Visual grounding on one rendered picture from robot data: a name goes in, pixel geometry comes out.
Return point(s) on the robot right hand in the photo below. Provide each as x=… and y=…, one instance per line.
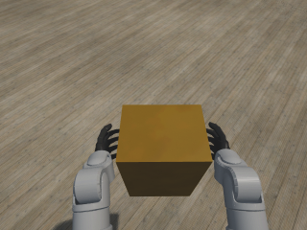
x=218, y=140

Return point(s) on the robot right forearm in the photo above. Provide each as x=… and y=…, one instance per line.
x=243, y=195

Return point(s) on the robot left hand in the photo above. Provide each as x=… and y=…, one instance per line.
x=103, y=142

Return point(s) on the robot left forearm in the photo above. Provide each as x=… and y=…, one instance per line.
x=91, y=193

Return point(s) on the carton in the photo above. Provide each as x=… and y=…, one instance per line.
x=163, y=149

